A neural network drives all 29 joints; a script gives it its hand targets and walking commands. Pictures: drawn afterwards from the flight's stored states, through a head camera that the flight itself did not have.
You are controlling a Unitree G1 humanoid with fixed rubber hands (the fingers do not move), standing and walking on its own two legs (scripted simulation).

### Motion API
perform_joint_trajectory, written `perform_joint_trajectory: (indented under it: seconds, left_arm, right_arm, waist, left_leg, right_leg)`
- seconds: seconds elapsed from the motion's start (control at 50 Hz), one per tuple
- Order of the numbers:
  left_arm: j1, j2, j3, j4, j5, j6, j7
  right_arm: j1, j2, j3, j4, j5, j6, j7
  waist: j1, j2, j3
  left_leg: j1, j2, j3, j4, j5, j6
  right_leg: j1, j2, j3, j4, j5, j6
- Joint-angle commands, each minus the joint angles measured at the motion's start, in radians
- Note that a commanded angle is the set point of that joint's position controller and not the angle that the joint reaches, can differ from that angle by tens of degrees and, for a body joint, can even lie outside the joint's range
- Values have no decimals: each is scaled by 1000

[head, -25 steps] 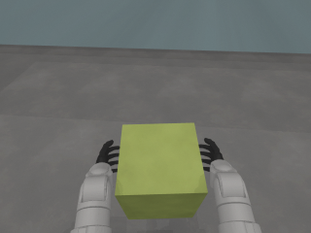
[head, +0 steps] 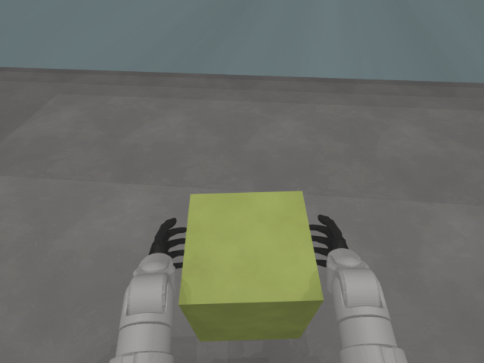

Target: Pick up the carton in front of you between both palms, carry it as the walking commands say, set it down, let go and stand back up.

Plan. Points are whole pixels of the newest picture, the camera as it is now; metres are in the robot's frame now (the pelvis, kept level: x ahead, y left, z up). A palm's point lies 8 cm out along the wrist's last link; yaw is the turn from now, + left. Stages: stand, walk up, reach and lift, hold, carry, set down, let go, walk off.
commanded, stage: carry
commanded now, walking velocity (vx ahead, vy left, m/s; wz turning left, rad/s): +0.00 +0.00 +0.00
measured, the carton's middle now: (248, 270) +0.32 +0.00 -0.05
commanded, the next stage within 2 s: hold in 0.10 s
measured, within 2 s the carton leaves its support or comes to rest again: neither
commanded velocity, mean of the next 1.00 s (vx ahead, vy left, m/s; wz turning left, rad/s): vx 0.00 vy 0.00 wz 0.00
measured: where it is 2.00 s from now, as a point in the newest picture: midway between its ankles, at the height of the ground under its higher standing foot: outside the picture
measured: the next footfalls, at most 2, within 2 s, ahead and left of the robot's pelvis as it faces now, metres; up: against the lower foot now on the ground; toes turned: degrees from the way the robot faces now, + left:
none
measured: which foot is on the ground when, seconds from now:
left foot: down 0.00-1.00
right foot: down 0.00-1.00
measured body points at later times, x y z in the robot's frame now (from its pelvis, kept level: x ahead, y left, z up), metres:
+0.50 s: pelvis -0.02 -0.02 +0.01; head -0.06 -0.03 +0.45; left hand +0.27 +0.17 +0.05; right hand +0.30 -0.14 +0.04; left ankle -0.01 +0.10 -0.74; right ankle +0.04 -0.13 -0.74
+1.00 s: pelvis -0.04 -0.03 -0.03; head +0.10 -0.02 +0.39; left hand +0.33 +0.16 -0.08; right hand +0.36 -0.13 -0.09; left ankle -0.01 +0.09 -0.74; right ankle +0.04 -0.13 -0.74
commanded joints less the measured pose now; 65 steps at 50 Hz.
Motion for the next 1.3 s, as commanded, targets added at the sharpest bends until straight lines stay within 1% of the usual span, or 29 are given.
perform_joint_trajectory:
  seconds: [0.0, 0.08, 0.1, 0.12, 0.14, 0.16, 0.18, 0.2, 0.24, 0.3, 0.34, 0.36, 0.4, 0.5, 0.58, 0.62, 0.66, 0.7, 0.76, 0.82, 0.86, 0.92, 1.0, 1.06, 1.1, 1.14, 1.18, 1.24, 1.28]
  left_arm:
    - [-451, -937, -555, -52, -271, -41, -261]
    - [-451, -937, -555, -52, -271, -40, -260]
    - [-365, -960, -524, -42, -256, -45, -271]
    - [-362, -942, -507, -57, -233, -62, -265]
    - [-357, -927, -501, -66, -229, -64, -263]
    - [-383, -929, -508, -59, -231, -68, -258]
    - [-357, -912, -489, -56, -223, -71, -247]
    - [-373, -899, -491, -52, -215, -68, -248]
    - [-414, -918, -502, -36, -228, -70, -255]
    - [-459, -929, -510, -24, -239, -66, -270]
    - [-476, -936, -499, -1, -234, -63, -277]
    - [-492, -937, -494, 9, -232, -62, -282]
    - [-510, -946, -481, 30, -232, -62, -290]
    - [-596, -944, -430, 101, -213, -66, -309]
    - [-757, -924, -317, 251, -154, -108, -335]
    - [-835, -904, -228, 343, -105, -141, -339]
    - [-881, -868, -124, 425, -45, -171, -328]
    - [-902, -819, -22, 487, 19, -197, -306]
    - [-877, -727, 105, 542, 108, -237, -271]
    - [-831, -654, 151, 553, 144, -301, -246]
    - [-825, -647, 133, 547, 134, -359, -236]
    - [-850, -700, 50, 520, 95, -457, -229]
    - [-901, -794, -122, 482, 16, -575, -229]
    - [-961, -872, -284, 400, -58, -613, -223]
    - [-990, -897, -373, 346, -107, -612, -212]
    - [-996, -912, -423, 311, -136, -594, -205]
    - [-988, -927, -431, 314, -143, -566, -206]
    - [-991, -943, -390, 368, -126, -516, -220]
    - [-1004, -939, -349, 407, -112, -490, -228]
  right_arm:
    - [-467, 936, 554, -65, 276, -48, 262]
    - [-467, 936, 555, -66, 276, -48, 262]
    - [-363, 945, 533, -93, 269, -45, 270]
    - [-398, 927, 538, -151, 260, -57, 270]
    - [-394, 917, 532, -133, 250, -54, 269]
    - [-405, 918, 538, -118, 252, -58, 264]
    - [-410, 893, 539, -125, 253, -60, 266]
    - [-414, 897, 537, -124, 249, -62, 269]
    - [-434, 907, 535, -103, 246, -66, 266]
    - [-445, 914, 508, -70, 233, -64, 268]
    - [-467, 919, 494, -41, 229, -61, 276]
    - [-477, 930, 490, -25, 227, -59, 281]
    - [-495, 944, 479, 5, 222, -57, 287]
    - [-588, 973, 439, 75, 210, -56, 298]
    - [-742, 1005, 343, 224, 171, -84, 305]
    - [-819, 999, 263, 319, 134, -111, 301]
    - [-870, 963, 167, 398, 84, -139, 283]
    - [-892, 902, 61, 455, 26, -165, 256]
    - [-861, 782, -74, 505, -62, -213, 218]
    - [-820, 676, -126, 501, -114, -288, 199]
    - [-819, 655, -111, 489, -118, -350, 196]
    - [-839, 708, -32, 477, -85, -448, 201]
    - [-910, 812, 149, 436, -3, -567, 215]
    - [-971, 863, 304, 361, 67, -604, 226]
    - [-994, 874, 381, 317, 107, -604, 232]
    - [-998, 877, 418, 292, 130, -589, 237]
    - [-990, 879, 419, 306, 133, -562, 249]
    - [-983, 881, 375, 370, 112, -514, 275]
    - [-988, 875, 332, 415, 93, -488, 289]
  waist:
    - [0, 1, -243]
    - [0, 2, -243]
    - [8, 37, -151]
    - [3, 64, -204]
    - [8, 37, -190]
    - [4, 38, -212]
    - [15, 51, -190]
    - [7, 20, -161]
    - [5, 25, -157]
    - [-18, 31, -121]
    - [-17, 46, -97]
    - [-18, 26, -79]
    - [-13, 14, -72]
    - [-5, 0, -44]
    - [2, -23, -13]
    - [4, -35, 0]
    - [7, -32, 16]
    - [3, -20, 27]
    - [-8, -3, 33]
    - [-17, 13, -9]
    - [-22, 12, -84]
    - [-20, 2, -235]
    - [-14, 0, -503]
    - [-14, 4, -805]
    - [-14, 5, -978]
    - [-20, 1, -1066]
    - [-25, 1, -1056]
    - [-35, 8, -941]
    - [-39, 14, -872]
  left_leg:
    - [43, 124, -120, -99, 173, -4]
    - [42, 124, -120, -99, 176, -3]
    - [84, -91, -297, -148, 454, 0]
    - [170, -77, -318, -144, 484, 0]
    - [170, -80, -319, -141, 559, -13]
    - [202, -87, -313, -144, 544, -21]
    - [267, -99, -305, -165, 451, -19]
    - [272, -98, -302, -169, 423, -22]
    - [221, -99, -300, -174, 357, -23]
    - [205, -97, -300, -183, 259, -23]
    - [193, -95, -301, -197, 174, -20]
    - [166, -93, -302, -199, 147, -18]
    - [144, -95, -300, -197, 124, -15]
    - [102, -102, -289, -193, 11, -2]
    - [47, -110, -272, -148, -112, 14]
    - [17, -117, -267, -106, -139, 18]
    - [-25, -120, -267, -66, -147, 21]
    - [-82, -122, -267, -33, -149, 22]
    - [-175, -128, -267, 8, -120, 15]
    - [-260, -142, -260, 61, -46, 0]
    - [-305, -153, -258, 106, 19, -9]
    - [-370, -170, -262, 178, 104, -19]
    - [-480, -185, -256, 299, 219, -36]
    - [-511, -190, -245, 394, 322, -53]
    - [-525, -193, -245, 455, 375, -62]
    - [-556, -198, -243, 503, 385, -69]
    - [-598, -199, -241, 535, 344, -74]
    - [-697, -200, -237, 566, 225, -75]
    - [-765, -200, -232, 585, 167, -73]
  right_leg:
    - [126, -88, 98, -49, 143, -4]
    - [125, -88, 97, -48, 142, -3]
    - [340, 188, 223, -79, 293, -33]
    - [337, 160, 254, -79, 306, -31]
    - [346, 171, 253, -93, 343, -28]
    - [361, 174, 254, -101, 348, -26]
    - [319, 171, 249, -105, 309, -17]
    - [289, 181, 243, -118, 261, -10]
    - [329, 182, 244, -120, 211, -17]
    - [312, 178, 241, -127, 136, -22]
    - [301, 173, 239, -131, 78, -22]
    - [300, 174, 237, -134, 55, -22]
    - [315, 170, 240, -138, 41, -22]
    - [312, 155, 242, -143, -49, -16]
    - [272, 137, 256, -135, -210, -13]
    - [237, 129, 271, -128, -278, -13]
    - [207, 127, 286, -110, -310, -14]
    - [184, 132, 291, -82, -305, -16]
    - [110, 149, 271, -23, -228, -15]
    - [0, 166, 237, 56, -98, -14]
    - [-45, 175, 230, 111, -8, -10]
    - [-91, 189, 233, 191, 99, -3]
    - [-136, 194, 233, 326, 234, 11]
    - [-159, 201, 229, 438, 352, 19]
    - [-197, 209, 224, 504, 400, 24]
    - [-261, 216, 216, 550, 396, 28]
    - [-359, 221, 205, 575, 331, 29]
    - [-519, 224, 191, 600, 192, 24]
    - [-605, 224, 185, 619, 131, 19]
